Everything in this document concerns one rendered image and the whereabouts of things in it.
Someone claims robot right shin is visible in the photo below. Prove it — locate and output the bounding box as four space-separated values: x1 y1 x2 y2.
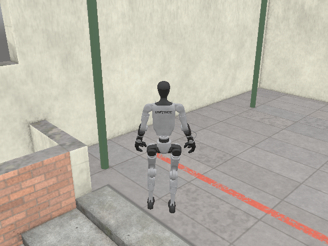
170 171 178 206

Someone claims right robot foot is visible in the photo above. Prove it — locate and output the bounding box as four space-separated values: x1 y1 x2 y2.
168 200 176 213

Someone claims robot left upper arm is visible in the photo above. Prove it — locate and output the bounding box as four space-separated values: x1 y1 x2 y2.
140 103 153 131

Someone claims right robot hand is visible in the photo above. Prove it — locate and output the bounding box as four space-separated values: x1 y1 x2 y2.
184 142 196 153

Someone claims robot left forearm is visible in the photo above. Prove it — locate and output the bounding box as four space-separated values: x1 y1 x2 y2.
136 124 145 143

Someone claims robot right forearm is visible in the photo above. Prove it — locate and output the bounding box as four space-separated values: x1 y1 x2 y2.
184 123 194 144

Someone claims left robot hand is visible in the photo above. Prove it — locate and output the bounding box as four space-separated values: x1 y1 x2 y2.
135 141 147 152

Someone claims robot right upper arm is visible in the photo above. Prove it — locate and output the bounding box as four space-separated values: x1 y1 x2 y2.
174 103 189 131

